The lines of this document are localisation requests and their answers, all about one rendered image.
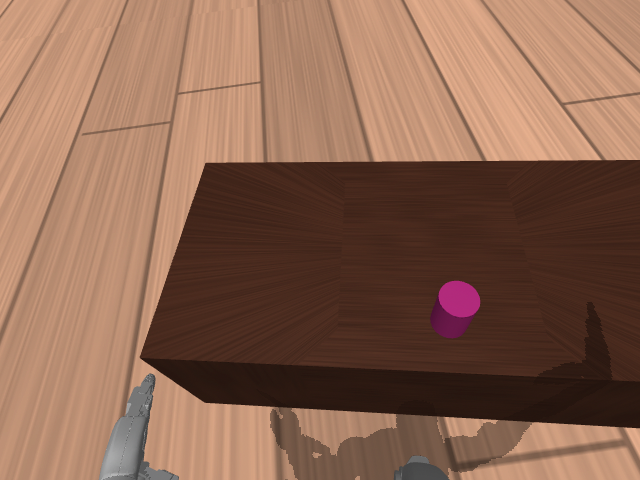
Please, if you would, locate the can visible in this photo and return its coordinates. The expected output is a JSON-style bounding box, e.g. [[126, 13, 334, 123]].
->
[[430, 281, 480, 338]]

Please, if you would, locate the left robot hand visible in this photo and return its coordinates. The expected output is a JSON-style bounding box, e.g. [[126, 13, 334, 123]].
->
[[99, 373, 179, 480]]

